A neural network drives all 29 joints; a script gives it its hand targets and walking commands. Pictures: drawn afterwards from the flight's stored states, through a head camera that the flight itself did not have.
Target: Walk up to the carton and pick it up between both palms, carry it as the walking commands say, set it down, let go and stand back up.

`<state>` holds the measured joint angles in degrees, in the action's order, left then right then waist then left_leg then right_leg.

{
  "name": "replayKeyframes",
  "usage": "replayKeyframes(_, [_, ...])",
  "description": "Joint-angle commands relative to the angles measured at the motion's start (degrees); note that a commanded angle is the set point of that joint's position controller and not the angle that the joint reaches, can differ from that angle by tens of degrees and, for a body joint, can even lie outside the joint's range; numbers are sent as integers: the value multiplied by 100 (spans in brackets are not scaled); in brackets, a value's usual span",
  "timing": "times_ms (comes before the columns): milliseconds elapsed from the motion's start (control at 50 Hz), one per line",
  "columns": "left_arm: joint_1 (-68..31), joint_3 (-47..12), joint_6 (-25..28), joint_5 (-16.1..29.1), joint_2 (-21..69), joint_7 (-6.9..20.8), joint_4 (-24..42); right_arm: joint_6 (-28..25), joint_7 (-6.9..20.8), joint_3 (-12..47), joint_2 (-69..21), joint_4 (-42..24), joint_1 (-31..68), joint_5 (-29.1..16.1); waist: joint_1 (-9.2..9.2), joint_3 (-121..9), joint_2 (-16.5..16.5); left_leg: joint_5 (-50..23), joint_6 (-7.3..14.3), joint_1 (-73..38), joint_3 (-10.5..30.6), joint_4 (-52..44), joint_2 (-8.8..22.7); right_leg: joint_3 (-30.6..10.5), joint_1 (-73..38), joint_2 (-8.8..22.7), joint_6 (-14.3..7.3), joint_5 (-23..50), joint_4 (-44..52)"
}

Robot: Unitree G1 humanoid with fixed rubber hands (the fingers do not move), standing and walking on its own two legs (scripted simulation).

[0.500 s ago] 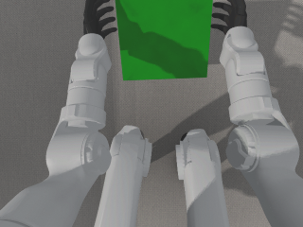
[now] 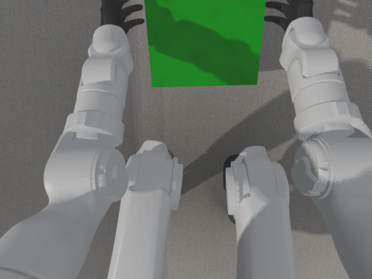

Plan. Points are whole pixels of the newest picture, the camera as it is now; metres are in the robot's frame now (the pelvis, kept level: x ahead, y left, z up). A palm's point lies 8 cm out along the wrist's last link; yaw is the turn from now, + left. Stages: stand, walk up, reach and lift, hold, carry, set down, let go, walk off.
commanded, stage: set down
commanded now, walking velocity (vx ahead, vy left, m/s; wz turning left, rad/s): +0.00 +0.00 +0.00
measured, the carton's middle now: (202, 32) +0.53 +0.01 -0.29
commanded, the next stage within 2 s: none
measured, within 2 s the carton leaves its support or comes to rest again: rests again in 1.18 s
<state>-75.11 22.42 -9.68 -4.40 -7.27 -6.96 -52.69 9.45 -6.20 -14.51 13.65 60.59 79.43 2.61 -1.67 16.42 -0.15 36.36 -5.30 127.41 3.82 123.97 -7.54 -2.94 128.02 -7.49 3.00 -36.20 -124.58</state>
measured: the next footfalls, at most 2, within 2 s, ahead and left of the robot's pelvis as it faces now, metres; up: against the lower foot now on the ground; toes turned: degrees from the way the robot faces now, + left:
none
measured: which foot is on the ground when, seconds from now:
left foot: down 0.00-1.00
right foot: down 0.00-1.00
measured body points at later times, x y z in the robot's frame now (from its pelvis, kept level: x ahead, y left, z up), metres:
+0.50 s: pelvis -0.01 +0.00 -0.02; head +0.35 -0.01 +0.23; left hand +0.52 +0.16 -0.20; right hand +0.54 -0.14 -0.21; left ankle +0.10 +0.13 -0.35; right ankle +0.09 -0.12 -0.35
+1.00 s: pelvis -0.01 +0.00 -0.02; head +0.37 -0.01 +0.22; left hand +0.53 +0.17 -0.21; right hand +0.55 -0.14 -0.22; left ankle +0.10 +0.13 -0.35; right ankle +0.09 -0.12 -0.35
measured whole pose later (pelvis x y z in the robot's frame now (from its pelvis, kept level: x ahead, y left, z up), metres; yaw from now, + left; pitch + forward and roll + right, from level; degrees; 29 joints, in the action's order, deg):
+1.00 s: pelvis -0.01 +0.00 -0.02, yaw +1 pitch +35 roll +1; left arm -82.1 20.0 -8.8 -1.9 -13.1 -1.9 -61.5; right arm 8.3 -1.5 -15.3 15.7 63.4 84.3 2.7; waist -1.2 23.3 0.8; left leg 36.2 -3.2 127.3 1.4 128.5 -4.5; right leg -1.4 127.7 -3.8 0.9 -36.6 -129.6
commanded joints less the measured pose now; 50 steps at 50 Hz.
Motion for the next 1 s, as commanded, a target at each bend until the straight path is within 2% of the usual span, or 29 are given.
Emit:
replayKeyframes(0, [-3385, -2166, 245, 537, 4452, 1433, 412, -301, 1412, 1733, -4782, -677, 3153, -560, -98, -5762, -137, -2676, 250, -2265, -739, -611, -120, 497, -2692, -141, -265, 2756, 696])
replayKeyframes(120, [-3547, -2463, 335, 857, 4460, 1427, 450, -357, 1372, 1877, -4745, -695, 3122, -730, 82, -5830, 6, -2887, 249, -2422, -700, -439, -110, 465, -2912, -93, -316, 3010, 502])
replayKeyframes(220, [-3691, -2364, 346, 902, 4360, 1443, 294, -340, 1424, 1867, -4734, -638, 3283, -765, 68, -5544, -57, -2647, 307, -2349, -696, -414, -101, 479, -2769, -59, -335, 2722, 485])
replayKeyframes(420, [-3827, -1980, 270, 754, 4141, 1555, -25, -246, 1567, 1607, -4520, -363, 3419, -648, 28, -4815, -120, -2012, 398, -2018, -714, -440, -56, 448, -2435, -4, -374, 2063, 548])
replayKeyframes(980, [-3028, -1559, 244, 474, 3862, 1714, -466, -157, 1717, 1167, -4126, 85, 2526, -168, 141, -3941, -156, -1968, 425, -1623, -625, -371, 3, 331, -2118, 68, -411, 2120, 517])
